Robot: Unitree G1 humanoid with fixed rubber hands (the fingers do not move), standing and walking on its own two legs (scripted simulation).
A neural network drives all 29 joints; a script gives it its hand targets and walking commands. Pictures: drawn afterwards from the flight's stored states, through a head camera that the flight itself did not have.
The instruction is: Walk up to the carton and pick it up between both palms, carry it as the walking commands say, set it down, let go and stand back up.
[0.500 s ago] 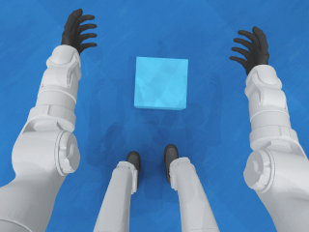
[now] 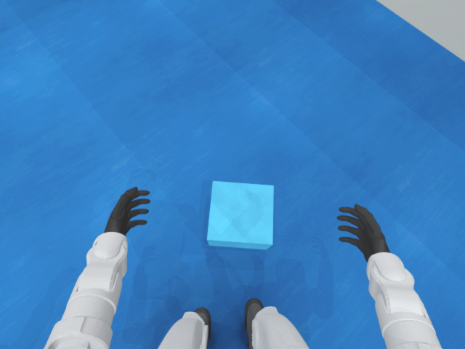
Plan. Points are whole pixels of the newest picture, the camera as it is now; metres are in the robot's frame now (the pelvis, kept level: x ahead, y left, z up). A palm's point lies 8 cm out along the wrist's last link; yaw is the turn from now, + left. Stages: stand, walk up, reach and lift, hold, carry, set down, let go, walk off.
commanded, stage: let go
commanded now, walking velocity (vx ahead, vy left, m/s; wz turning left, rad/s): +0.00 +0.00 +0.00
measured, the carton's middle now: (240, 216) +0.46 -0.05 -0.66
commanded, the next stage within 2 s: stand in 0.80 s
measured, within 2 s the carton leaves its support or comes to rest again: neither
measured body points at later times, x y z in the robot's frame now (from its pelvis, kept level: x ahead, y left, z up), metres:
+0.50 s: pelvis +0.02 +0.01 +0.03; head +0.03 +0.01 +0.48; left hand +0.19 +0.24 -0.04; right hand +0.19 -0.22 -0.05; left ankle -0.01 +0.11 -0.71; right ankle +0.02 -0.10 -0.71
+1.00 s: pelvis +0.03 +0.00 +0.03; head +0.03 -0.01 +0.48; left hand +0.18 +0.28 -0.06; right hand +0.18 -0.28 -0.06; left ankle -0.01 +0.11 -0.71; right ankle +0.02 -0.10 -0.71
